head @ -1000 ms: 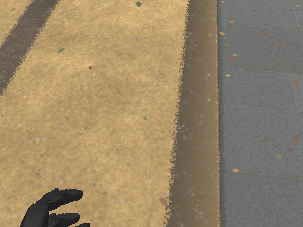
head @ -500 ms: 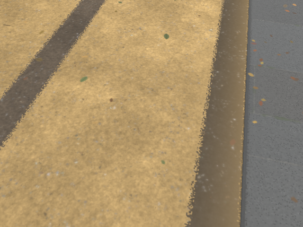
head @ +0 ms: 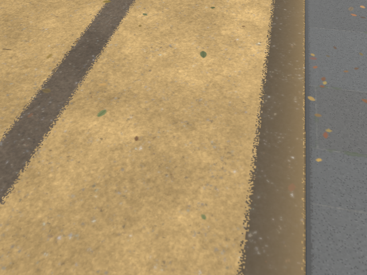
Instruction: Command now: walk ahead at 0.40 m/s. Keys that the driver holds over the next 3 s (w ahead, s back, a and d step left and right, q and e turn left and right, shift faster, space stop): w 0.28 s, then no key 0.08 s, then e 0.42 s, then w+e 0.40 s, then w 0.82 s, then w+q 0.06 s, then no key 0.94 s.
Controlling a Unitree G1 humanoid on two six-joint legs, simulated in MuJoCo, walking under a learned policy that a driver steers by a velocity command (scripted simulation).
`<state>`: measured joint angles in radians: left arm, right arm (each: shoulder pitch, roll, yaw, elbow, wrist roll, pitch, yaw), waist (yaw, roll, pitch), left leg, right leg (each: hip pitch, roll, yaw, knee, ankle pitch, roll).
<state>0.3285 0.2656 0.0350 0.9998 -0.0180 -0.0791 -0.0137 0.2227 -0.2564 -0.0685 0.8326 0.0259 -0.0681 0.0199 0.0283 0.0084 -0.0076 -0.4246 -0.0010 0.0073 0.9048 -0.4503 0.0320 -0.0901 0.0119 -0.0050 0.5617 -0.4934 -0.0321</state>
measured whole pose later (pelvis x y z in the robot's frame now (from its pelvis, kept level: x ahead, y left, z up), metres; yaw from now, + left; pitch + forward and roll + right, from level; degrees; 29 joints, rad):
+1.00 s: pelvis +0.30 +0.00 +0.03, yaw -18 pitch +2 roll +2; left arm 0.28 0.26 0.08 0.76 -0.01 -0.04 0.01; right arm 0.07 -0.32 -0.08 0.85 0.00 -0.06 0.00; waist 0.02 0.03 0.03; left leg -0.52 0.03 -0.03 0.92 -0.29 0.00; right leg -0.24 0.04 0.06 0.39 -0.19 -0.06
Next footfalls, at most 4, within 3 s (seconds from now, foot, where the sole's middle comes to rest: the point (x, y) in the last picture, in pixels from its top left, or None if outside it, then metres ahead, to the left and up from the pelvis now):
0.28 left None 0.29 0.14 -0.76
0.80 right None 0.32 -0.10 -0.76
1.26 left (184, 258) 0.57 0.06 -0.76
1.74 right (280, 222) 0.72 -0.31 -0.76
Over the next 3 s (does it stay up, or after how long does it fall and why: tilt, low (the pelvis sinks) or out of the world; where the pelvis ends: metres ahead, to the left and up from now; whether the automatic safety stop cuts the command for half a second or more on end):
stays up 0.96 -0.32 0.01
